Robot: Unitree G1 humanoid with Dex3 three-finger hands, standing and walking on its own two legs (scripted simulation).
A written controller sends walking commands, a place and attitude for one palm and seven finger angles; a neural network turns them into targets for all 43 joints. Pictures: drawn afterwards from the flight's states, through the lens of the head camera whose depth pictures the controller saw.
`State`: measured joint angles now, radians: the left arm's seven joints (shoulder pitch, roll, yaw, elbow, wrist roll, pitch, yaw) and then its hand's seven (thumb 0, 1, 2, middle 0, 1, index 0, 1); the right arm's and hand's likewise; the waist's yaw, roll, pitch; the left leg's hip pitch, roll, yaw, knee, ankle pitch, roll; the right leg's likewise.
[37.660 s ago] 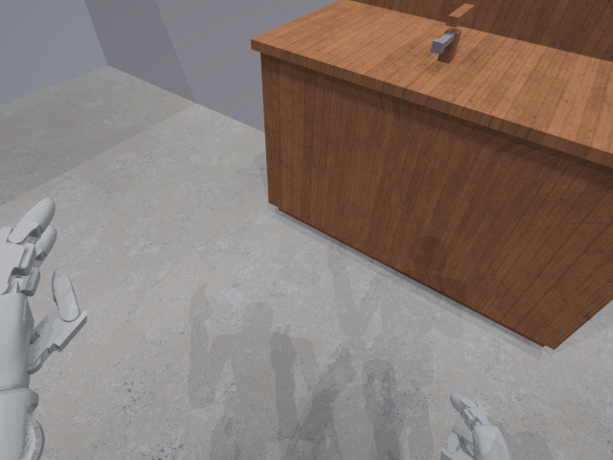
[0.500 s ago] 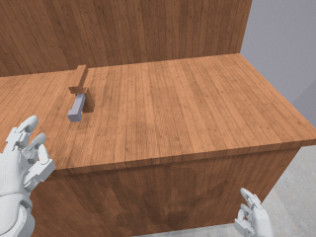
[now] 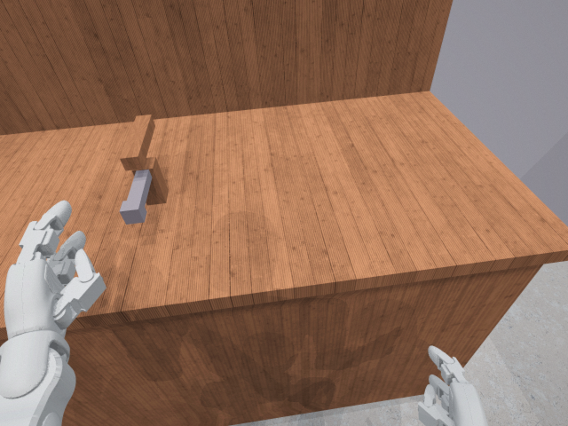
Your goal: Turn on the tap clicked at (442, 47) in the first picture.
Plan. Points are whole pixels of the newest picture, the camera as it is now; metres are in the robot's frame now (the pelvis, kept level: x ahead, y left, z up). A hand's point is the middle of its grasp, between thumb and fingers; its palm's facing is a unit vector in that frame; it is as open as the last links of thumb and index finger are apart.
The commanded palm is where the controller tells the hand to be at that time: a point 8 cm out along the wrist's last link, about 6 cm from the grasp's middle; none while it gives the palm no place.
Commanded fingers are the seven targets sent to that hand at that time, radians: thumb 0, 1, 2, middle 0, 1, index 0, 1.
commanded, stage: reach beside the lever's end, fingers flat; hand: left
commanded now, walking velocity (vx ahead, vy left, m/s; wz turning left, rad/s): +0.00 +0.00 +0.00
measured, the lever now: (133, 211) +0.37 +0.29 +0.12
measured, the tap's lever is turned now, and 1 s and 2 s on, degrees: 0 0 2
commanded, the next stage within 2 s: push the lever round in 1.54 s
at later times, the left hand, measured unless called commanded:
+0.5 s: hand (104, 261) +0.25 +0.26 +0.15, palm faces +0.51 -0.86 -0.10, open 7.6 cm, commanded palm +0.22 +0.31 +0.15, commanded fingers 0.00 0.90 0.90 -0.17 -0.20 -0.17 -0.20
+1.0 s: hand (112, 235) +0.31 +0.29 +0.13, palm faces +0.52 -0.85 -0.10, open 7.7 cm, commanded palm +0.28 +0.33 +0.13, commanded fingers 0.00 0.90 0.90 -0.15 -0.15 -0.15 -0.15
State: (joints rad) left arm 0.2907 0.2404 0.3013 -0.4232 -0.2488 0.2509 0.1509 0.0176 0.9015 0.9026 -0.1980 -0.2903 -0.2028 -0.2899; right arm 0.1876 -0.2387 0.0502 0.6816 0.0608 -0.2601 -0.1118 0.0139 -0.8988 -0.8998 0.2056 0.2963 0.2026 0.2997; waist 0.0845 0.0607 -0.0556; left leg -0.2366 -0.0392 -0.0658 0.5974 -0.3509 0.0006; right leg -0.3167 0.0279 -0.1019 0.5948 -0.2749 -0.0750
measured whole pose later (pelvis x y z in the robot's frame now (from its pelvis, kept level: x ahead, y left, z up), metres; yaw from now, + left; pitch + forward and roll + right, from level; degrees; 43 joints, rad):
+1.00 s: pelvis -0.01 -0.01 +0.00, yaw -1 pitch +2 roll +1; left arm -0.13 0.34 0.43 0.19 -0.21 0.11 0.10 0.02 0.90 0.90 -0.16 -0.17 -0.16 -0.17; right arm 0.18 -0.27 0.02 0.72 0.07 -0.19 -0.13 0.01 -0.90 -0.90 0.21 0.30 0.20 0.30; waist 0.04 0.05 -0.03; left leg -0.29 -0.02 -0.05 0.58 -0.33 -0.01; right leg -0.37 0.04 -0.09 0.57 -0.24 -0.09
